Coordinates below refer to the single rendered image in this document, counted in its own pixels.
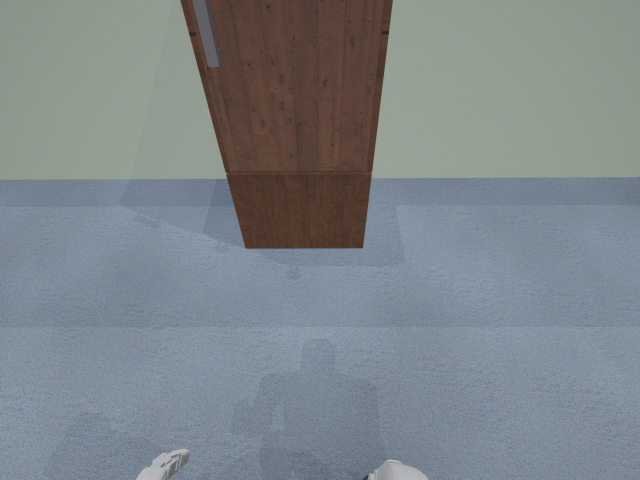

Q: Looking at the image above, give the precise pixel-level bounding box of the robot right shin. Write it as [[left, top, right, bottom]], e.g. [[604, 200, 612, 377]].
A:
[[377, 460, 402, 470]]

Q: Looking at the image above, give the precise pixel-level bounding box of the cupboard door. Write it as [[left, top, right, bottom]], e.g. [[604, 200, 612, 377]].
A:
[[188, 0, 384, 171]]

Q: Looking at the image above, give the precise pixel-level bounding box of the handle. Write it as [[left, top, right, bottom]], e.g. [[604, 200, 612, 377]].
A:
[[192, 0, 221, 67]]

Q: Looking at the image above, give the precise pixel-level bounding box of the left robot hand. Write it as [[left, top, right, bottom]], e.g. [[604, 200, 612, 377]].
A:
[[136, 449, 190, 480]]

